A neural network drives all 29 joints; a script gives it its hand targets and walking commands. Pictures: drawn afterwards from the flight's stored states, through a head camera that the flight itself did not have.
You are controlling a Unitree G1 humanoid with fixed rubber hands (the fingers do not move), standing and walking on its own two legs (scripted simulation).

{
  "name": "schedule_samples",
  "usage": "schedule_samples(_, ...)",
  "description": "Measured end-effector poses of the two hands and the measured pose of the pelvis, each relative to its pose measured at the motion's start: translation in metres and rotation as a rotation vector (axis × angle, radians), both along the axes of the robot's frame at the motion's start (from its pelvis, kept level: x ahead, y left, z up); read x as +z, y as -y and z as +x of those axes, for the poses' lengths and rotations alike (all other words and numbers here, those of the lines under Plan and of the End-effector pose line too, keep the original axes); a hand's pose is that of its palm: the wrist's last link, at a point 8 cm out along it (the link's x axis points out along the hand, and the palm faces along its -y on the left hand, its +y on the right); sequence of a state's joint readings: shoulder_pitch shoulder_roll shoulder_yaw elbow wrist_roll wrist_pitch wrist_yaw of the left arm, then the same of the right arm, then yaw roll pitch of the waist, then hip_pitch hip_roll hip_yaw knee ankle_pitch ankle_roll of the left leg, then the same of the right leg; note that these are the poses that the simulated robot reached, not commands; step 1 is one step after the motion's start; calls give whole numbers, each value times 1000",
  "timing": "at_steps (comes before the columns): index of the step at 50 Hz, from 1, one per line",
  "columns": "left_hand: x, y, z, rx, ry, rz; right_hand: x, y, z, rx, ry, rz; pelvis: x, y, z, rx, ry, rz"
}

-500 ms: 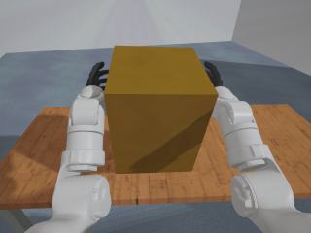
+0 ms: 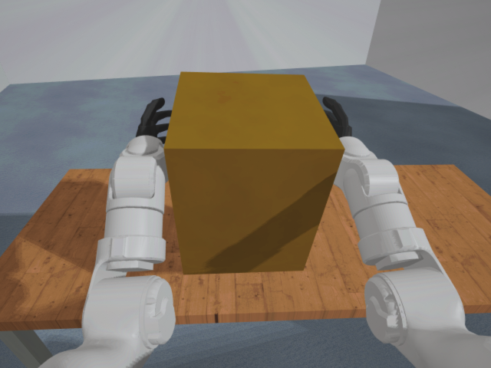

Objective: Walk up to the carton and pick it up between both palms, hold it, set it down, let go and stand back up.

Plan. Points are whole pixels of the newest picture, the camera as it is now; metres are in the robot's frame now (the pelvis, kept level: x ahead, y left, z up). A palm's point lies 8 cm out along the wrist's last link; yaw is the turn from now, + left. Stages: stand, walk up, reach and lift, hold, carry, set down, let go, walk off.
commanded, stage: hold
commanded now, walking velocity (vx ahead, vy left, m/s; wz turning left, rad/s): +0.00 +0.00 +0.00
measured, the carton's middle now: (244, 174) +0.37 +0.02 +0.20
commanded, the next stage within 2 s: set down in 0.76 s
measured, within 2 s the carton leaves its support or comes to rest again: neither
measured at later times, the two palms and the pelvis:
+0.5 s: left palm (149, 146) +0.37 +0.16 +0.26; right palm (338, 145) +0.37 -0.13 +0.25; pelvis +0.00 +0.00 +0.00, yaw +0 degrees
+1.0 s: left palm (147, 140) +0.37 +0.16 +0.27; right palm (337, 143) +0.37 -0.13 +0.26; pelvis +0.00 +0.00 +0.00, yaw +0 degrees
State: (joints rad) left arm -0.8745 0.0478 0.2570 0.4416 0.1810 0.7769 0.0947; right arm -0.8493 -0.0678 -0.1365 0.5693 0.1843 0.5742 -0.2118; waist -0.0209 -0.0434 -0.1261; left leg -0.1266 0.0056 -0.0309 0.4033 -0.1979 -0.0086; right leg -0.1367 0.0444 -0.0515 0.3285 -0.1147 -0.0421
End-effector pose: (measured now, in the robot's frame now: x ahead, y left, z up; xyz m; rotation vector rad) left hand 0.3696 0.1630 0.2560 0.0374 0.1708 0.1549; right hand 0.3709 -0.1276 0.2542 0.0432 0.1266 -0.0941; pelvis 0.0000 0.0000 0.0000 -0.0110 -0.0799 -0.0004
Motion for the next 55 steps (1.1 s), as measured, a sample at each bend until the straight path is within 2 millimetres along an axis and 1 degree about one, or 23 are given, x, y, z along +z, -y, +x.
schedule_samples(42,1,0,-3,0,2,-1,2,0,-2,0,5,-2,0,0,-2,0,2,0)
schedule_samples(49,8,0,-2,6,47,13,4,-1,-1,-1,49,39,0,0,-2,0,2,0)
schedule_samples(52,12,-2,-1,17,76,28,0,-2,3,7,76,87,0,0,-1,0,2,0)
schedule_samples(55,9,-6,1,21,76,21,-10,-6,8,13,76,127,0,0,0,1,-1,0)
